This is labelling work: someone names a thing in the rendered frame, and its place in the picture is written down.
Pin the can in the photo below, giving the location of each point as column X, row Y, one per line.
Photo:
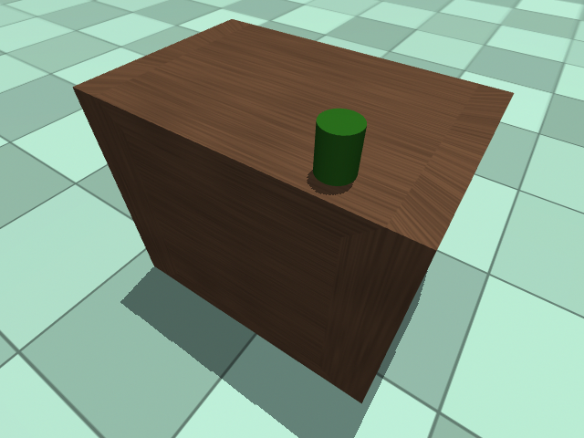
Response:
column 339, row 141

